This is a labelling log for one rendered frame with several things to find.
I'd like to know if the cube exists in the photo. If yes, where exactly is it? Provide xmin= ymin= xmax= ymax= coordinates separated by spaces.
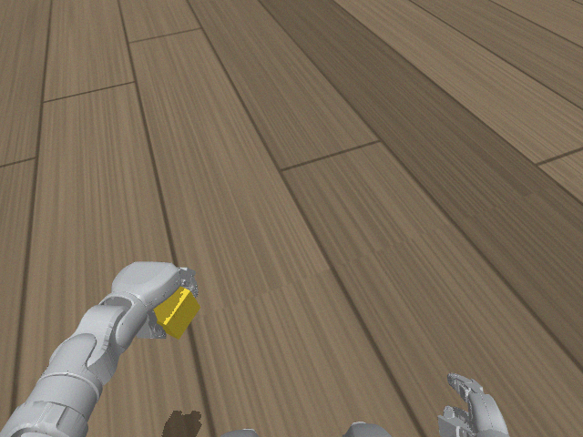
xmin=154 ymin=287 xmax=200 ymax=340

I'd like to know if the right robot hand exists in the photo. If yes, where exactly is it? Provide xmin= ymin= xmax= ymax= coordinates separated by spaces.
xmin=438 ymin=373 xmax=509 ymax=437

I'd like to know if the left robot arm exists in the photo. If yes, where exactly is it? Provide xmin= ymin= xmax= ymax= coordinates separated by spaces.
xmin=0 ymin=291 xmax=148 ymax=437

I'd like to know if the left robot hand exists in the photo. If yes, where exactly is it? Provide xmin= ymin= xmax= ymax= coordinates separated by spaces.
xmin=111 ymin=261 xmax=198 ymax=339

